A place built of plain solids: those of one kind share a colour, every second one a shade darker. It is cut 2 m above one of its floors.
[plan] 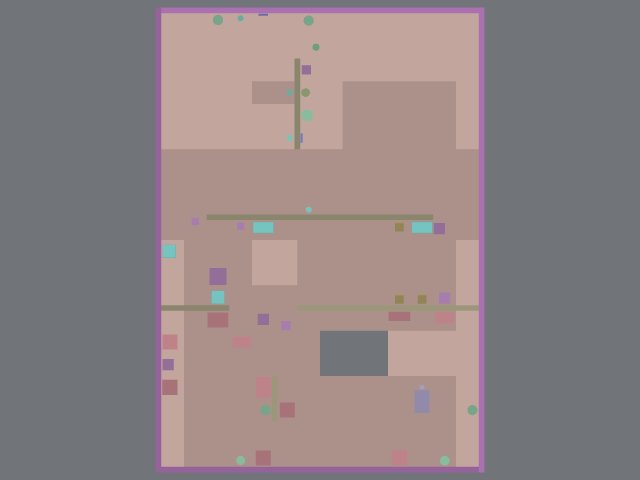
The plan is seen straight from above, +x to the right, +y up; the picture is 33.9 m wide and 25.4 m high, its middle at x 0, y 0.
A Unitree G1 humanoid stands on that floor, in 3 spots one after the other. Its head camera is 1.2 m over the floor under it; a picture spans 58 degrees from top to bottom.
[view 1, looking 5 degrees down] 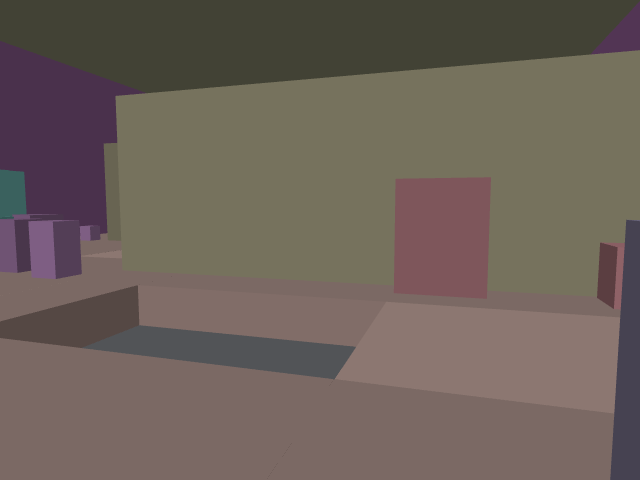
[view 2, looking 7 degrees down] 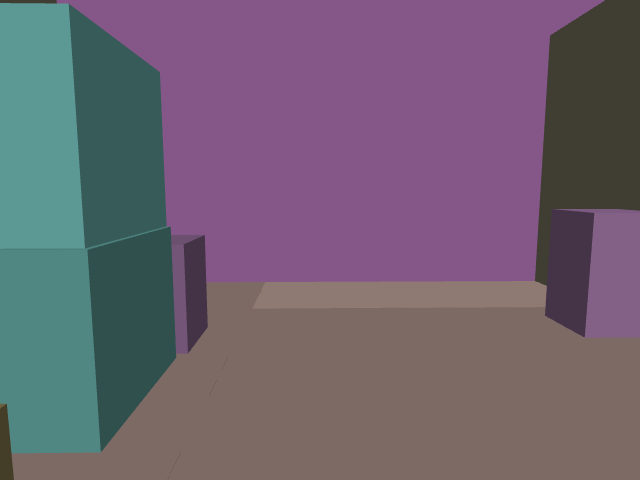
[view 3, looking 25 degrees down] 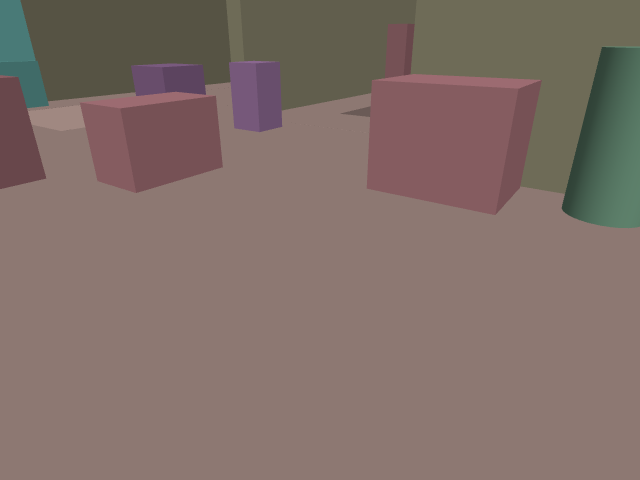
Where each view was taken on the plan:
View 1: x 4.34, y -9.96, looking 107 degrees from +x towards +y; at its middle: screen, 6.52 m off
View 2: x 3.00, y -0.60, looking -1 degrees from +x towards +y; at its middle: wall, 5.44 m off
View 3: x -6.60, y -9.00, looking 35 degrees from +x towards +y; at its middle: floor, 2.84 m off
